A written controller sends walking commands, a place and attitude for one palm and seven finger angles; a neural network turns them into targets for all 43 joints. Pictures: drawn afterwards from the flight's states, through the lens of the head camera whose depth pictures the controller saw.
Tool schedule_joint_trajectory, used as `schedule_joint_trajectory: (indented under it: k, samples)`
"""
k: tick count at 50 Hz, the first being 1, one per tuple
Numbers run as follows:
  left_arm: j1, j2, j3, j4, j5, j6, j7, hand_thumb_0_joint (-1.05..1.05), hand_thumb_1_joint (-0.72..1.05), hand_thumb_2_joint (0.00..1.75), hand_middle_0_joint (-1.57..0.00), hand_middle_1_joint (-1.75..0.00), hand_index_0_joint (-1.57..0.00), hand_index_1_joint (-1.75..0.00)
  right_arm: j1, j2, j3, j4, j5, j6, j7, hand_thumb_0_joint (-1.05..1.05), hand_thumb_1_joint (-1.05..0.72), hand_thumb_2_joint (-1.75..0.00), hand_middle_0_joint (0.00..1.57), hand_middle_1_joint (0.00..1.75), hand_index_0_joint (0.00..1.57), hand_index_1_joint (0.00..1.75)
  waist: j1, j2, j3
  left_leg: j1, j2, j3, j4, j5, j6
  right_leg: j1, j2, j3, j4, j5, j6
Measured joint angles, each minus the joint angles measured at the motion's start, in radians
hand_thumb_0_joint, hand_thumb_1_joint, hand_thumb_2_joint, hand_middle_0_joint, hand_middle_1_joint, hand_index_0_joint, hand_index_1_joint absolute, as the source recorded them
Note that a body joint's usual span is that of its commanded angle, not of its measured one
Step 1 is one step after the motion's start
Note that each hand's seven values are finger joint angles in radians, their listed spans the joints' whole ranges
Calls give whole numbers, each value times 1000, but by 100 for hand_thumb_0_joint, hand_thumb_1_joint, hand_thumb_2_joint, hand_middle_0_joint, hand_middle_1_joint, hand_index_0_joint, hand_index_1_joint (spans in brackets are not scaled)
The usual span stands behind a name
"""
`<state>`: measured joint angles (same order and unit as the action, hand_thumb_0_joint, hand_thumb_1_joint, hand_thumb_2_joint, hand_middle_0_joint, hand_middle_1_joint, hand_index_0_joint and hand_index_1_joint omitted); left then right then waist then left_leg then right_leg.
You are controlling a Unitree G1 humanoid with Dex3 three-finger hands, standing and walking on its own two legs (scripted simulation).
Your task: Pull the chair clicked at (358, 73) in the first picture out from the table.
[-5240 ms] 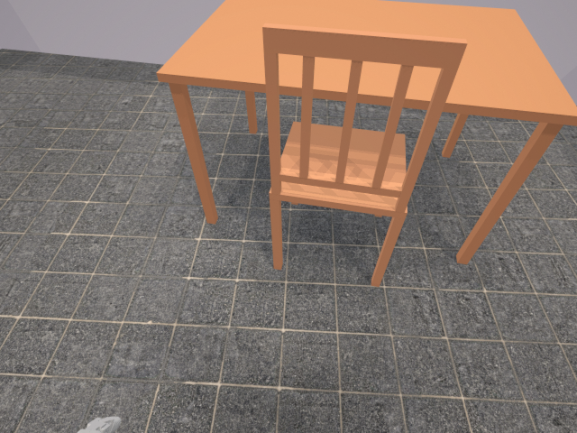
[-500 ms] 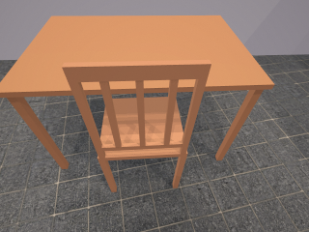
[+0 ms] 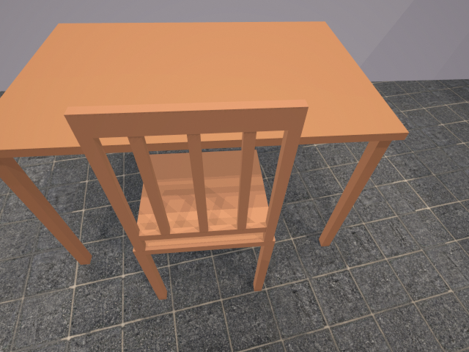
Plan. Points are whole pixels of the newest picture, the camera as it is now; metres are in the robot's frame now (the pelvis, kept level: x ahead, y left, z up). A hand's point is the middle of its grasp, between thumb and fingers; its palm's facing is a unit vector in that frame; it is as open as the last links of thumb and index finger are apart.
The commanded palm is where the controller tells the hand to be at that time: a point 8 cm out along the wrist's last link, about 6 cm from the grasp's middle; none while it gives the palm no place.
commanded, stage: come to a stop and stand still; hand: left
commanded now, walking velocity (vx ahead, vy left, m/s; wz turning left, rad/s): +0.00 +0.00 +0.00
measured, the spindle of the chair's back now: (199, 189) +0.47 +0.11 -0.06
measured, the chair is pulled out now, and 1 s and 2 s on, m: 0.00 0.00 0.00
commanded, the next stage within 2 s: look again from close up in 0.86 s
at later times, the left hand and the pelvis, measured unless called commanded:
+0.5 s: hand out of the picture -0.01 +0.12 -0.18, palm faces +0.04 -0.99 -0.16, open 7.3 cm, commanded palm none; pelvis +0.01 -0.03 +0.00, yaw +1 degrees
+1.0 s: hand out of the picture -0.01 +0.11 -0.17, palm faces +0.04 -0.99 -0.16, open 7.4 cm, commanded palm none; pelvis +0.01 -0.05 +0.00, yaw +1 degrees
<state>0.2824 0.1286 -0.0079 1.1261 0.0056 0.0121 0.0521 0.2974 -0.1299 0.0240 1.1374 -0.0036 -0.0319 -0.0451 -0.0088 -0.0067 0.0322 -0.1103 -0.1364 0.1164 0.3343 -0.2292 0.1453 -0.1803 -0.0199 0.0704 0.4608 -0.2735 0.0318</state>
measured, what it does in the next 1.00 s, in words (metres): stands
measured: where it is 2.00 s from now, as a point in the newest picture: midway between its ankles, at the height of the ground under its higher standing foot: outside the picture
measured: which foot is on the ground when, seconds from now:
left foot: down 0.00-1.00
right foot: down 0.00-1.00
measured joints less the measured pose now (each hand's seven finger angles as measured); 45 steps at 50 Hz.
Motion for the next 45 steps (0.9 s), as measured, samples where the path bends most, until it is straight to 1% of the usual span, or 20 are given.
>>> schedule_joint_trajectory:
  k: [4,21,30,45]
  samples:
    - [-3,5,0,-3,-1,-2,-2,1,93,90,-20,-30,-20,-29,6,-3,-1,5,0,-2,-1,0,-91,-90,20,30,20,30,-1,0,1,0,10,-7,7,-7,-6,8,8,-7,-9,0,-1]
    - [18,-5,-12,1,-4,-15,-6,1,92,90,-20,-30,-20,-29,-16,-12,2,13,2,-6,2,0,-91,-90,20,30,20,30,5,4,3,9,43,-27,21,-21,-36,40,40,-30,-40,6,-35]
    - [34,-12,-18,-1,-3,-23,-8,1,92,90,-20,-30,-20,-29,-25,-12,1,17,4,-4,5,0,-92,-90,20,30,20,30,9,2,-1,8,56,-30,21,-18,-49,44,52,-33,-53,16,-48]
    - [40,-8,-19,-8,-3,-30,-8,1,91,90,-20,-30,-20,-29,-12,-2,3,28,5,-5,7,0,-91,-90,20,30,20,30,8,-5,-3,4,67,-35,20,-15,-61,46,63,-39,-66,25,-60]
